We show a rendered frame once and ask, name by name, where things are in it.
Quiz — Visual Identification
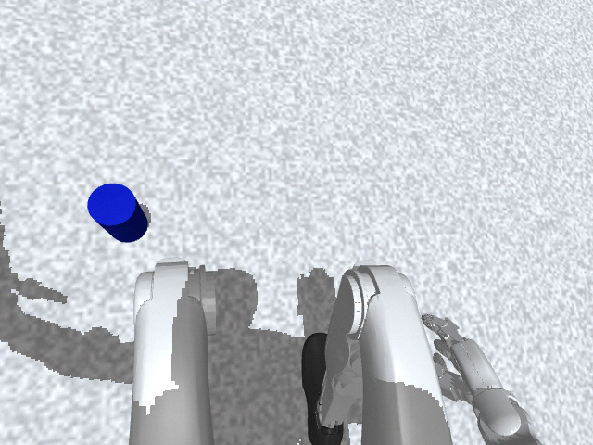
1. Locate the can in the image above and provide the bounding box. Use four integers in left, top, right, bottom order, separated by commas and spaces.
87, 184, 148, 243

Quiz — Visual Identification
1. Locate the right robot foot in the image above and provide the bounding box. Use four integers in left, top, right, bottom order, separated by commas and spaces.
301, 333, 344, 445

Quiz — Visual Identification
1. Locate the right robot hand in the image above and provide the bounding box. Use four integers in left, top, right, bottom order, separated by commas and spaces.
421, 314, 504, 405

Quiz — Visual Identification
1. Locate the right robot arm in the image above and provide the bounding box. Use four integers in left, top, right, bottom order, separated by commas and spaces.
472, 388, 542, 445

